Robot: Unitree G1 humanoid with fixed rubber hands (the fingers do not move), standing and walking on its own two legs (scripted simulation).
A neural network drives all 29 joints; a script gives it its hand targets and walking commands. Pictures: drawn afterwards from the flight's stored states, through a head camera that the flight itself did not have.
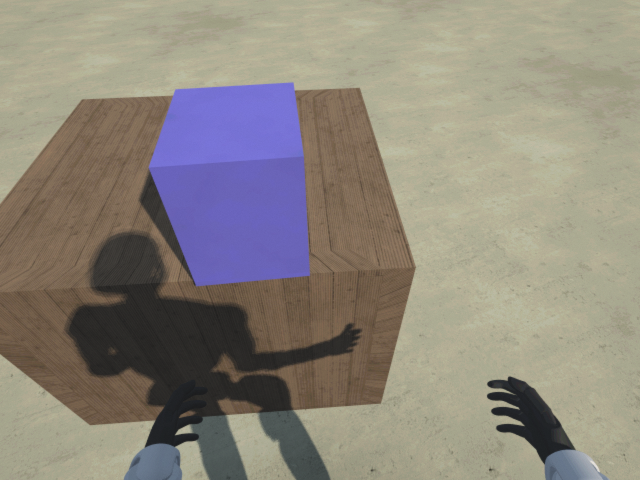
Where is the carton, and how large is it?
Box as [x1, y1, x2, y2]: [149, 82, 309, 285]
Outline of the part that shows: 293,82 175,89 149,165 149,169 196,285 309,275 303,154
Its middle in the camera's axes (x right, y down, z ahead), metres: -0.14 -0.10 +0.71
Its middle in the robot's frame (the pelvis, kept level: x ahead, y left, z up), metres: +0.60 +0.12 +0.04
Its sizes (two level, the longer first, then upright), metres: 0.241 0.212 0.265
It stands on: a pedestal, 0.67 m high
